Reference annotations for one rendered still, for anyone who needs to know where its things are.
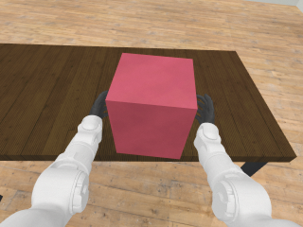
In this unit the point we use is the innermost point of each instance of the left robot hand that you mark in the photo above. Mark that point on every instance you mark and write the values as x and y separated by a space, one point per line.
98 107

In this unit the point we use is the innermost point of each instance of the robot left forearm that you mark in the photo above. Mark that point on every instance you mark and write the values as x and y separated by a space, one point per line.
81 151

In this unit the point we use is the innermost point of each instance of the carton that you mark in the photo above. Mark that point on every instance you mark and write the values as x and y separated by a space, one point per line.
152 104

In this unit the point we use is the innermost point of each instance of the robot left upper arm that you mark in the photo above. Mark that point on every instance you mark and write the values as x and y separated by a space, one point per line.
59 194

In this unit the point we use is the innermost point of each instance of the table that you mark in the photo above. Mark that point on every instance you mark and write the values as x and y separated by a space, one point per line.
47 89

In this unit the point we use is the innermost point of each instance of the robot right upper arm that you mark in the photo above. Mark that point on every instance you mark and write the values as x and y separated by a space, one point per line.
241 203

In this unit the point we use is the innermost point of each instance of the robot right forearm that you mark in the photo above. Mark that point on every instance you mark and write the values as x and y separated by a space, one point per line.
212 156

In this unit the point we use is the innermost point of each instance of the right robot hand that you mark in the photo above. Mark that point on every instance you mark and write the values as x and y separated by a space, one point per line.
207 113

